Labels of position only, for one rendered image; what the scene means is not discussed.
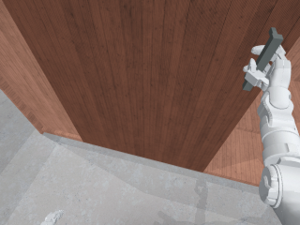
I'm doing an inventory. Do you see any handle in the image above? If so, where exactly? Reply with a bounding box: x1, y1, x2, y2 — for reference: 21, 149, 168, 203
242, 27, 283, 91

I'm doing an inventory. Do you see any right robot forearm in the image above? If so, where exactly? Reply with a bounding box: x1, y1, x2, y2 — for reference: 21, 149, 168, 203
257, 86, 300, 168

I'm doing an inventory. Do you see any left robot hand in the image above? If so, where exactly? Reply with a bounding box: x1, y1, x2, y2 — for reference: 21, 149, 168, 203
39, 209, 64, 225

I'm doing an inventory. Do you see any robot right upper arm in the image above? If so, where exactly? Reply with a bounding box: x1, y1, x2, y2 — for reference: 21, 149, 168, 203
259, 164, 300, 225

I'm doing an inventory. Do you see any wardrobe door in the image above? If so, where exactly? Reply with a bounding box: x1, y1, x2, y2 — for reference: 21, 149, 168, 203
2, 0, 300, 173
0, 0, 80, 136

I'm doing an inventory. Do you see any right robot hand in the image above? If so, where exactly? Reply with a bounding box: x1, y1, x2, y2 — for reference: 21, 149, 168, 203
243, 45, 292, 93

